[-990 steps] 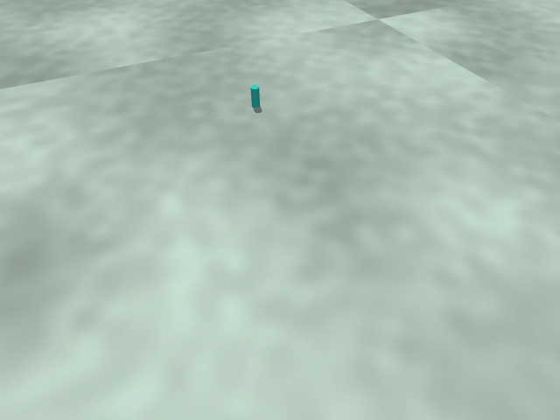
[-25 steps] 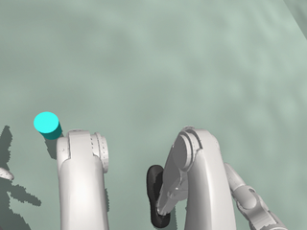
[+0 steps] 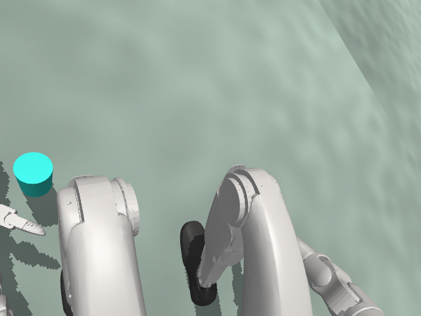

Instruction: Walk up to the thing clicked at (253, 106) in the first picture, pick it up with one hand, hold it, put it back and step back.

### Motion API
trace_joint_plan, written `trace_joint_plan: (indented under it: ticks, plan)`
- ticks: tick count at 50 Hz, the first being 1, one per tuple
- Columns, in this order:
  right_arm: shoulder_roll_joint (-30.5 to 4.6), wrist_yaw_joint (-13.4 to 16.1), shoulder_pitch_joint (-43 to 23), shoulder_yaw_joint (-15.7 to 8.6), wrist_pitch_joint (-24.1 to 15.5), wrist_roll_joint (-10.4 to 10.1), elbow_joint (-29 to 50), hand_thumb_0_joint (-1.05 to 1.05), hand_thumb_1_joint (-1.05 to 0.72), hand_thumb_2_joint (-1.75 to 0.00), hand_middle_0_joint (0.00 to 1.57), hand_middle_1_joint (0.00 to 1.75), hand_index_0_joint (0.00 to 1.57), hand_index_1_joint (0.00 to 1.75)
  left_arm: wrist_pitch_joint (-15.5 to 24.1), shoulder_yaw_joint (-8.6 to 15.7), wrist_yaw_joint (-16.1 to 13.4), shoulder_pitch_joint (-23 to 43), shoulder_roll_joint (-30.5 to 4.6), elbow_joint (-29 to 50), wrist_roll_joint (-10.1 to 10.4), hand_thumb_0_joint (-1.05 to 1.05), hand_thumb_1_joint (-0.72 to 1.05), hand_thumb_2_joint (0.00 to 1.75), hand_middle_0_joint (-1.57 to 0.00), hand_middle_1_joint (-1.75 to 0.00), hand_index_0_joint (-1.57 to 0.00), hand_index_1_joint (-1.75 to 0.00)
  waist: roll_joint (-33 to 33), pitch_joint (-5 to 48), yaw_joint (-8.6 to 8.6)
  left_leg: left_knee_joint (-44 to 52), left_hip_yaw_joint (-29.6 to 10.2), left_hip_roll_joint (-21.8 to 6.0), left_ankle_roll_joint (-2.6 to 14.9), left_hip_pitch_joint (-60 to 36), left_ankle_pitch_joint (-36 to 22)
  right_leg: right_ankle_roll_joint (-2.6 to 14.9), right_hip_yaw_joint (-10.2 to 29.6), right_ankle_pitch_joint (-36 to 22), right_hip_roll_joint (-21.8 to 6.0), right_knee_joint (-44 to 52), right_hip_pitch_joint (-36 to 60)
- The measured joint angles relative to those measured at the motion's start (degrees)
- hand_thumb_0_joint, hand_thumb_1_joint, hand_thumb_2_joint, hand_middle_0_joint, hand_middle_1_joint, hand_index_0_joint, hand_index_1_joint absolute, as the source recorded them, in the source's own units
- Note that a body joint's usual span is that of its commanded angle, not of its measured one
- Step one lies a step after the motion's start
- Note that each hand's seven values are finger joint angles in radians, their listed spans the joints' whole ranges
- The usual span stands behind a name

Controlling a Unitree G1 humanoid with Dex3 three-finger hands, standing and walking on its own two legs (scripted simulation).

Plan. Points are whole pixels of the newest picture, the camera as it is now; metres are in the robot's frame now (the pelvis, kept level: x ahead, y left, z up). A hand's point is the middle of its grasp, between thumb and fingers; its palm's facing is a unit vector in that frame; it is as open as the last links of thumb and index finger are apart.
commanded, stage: close in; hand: left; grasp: from the side
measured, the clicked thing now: (35, 176) +0.37 +0.24 -0.22
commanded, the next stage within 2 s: rest palm in 0.16 s
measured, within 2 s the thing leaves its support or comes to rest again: leaves its support in 1.42 s
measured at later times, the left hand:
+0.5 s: hand (27, 180) +0.35 +0.25 -0.18, palm faces +0.20 -0.98 +0.01, open 17.1 cm
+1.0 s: hand (30, 169) +0.37 +0.25 -0.18, palm faces +0.24 -0.97 +0.01, open 9.7 cm
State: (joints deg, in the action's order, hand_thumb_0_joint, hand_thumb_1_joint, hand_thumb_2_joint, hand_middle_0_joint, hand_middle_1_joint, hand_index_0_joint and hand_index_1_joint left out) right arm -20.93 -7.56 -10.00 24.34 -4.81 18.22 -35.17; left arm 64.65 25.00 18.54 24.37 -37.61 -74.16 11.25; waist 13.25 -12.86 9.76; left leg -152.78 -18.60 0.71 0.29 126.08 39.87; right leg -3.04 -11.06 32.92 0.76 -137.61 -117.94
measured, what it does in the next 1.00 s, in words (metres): stands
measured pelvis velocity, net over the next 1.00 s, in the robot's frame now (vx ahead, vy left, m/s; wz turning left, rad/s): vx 0.00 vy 0.00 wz -0.04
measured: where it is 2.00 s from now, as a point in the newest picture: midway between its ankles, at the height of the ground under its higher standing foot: (149, 298)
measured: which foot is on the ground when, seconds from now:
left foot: down 0.00-1.00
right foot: down 0.00-1.00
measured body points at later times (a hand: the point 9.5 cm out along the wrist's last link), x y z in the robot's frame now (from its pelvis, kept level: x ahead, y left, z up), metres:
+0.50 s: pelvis +0.00 +0.00 +0.00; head +0.19 +0.20 +0.35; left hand +0.34 +0.30 -0.17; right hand +0.20 -0.23 -0.03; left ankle +0.09 +0.12 -0.25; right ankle +0.15 -0.14 -0.25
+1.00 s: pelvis +0.00 +0.00 +0.00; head +0.20 +0.21 +0.34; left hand +0.36 +0.30 -0.18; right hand +0.19 -0.23 -0.02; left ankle +0.09 +0.12 -0.25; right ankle +0.15 -0.14 -0.25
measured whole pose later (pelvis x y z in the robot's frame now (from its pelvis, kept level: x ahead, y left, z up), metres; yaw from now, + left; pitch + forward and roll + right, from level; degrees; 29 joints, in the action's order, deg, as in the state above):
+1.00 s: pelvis +0.00 +0.00 +0.00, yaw -2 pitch +8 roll -19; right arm -21.3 -10.7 -11.2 28.0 -3.3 22.1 -33.8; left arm 71.4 23.2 0.0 26.6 -41.2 -80.0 4.6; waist 16.4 -17.0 11.9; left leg -154.6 -22.4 0.3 -0.2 124.6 41.1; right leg -3.9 -13.6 31.8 2.6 -136.7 -116.4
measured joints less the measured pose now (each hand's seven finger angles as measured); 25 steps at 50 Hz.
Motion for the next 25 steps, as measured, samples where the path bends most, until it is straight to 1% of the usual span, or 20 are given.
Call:
trace_joint_plan:
  ticks: [4, 10, 19, 25]
  plan:
    - [-0.3, -0.8, 0.5, 0.5, 0.1, 0.4, 0.6, 0.0, -0.89, -0.89, 0.21, 0.3, 0.21, 0.3, 1.0, -1.3, -2.9, 0.0, 0.5, -1.2, -0.7, -0.01, -0.58, 0.02, -0.04, -0.09, -0.08, -0.06, 0.2, 0.2, 0.18, 0.1, -0.2, -0.2, 0.2, -0.4, -0.3, 0.06, -0.2, -0.4, 0.2, 0.3, 0.5]
    - [-0.6, -1.7, 0.8, 0.8, 0.1, 1.3, 1.3, 0.0, -0.89, -0.89, 0.21, 0.3, 0.21, 0.3, 3.0, -1.7, -7.0, 0.2, 0.4, -2.5, -2.1, -0.01, -0.58, 0.03, -0.03, -0.08, -0.07, -0.05, 0.9, -0.2, 0.75, -0.4, -0.8, -0.2, 0.15, -0.7, -0.2, 0.13, -0.7, -0.6, 0.6, 0.4, 0.8]
    - [-0.7, -2.5, 0.4, 1.3, 0.5, 2.4, 1.0, 0.0, -0.9, -0.9, 0.21, 0.3, 0.21, 0.3, 5.1, -2.3, -11.9, -0.6, -0.1, -2.4, -4.5, -0.01, -0.54, 0.07, -0.03, -0.05, -0.04, -0.03, 1.6, -1.7, 0.97, -0.9, -1.9, 0.2, -0.39, -0.9, 0.5, -0.22, -1.3, -0.3, 0.6, 0.2, 1.1]
    - [-0.4, -2.8, -0.6, 1.9, 0.7, 3.0, 0.8, 0.0, -0.9, -0.9, 0.21, 0.3, 0.21, 0.3, 6.1, -2.6, -14.7, -0.4, -0.9, -3.4, -5.4, -0.01, -0.46, 0.11, -0.05, -0.05, -0.05, -0.05, 1.8, -2.6, 1.17, -1.2, -2.4, 0.2, -0.61, -1.0, 0.7, -0.74, -1.5, -0.4, 0.8, 0.1, 1.1]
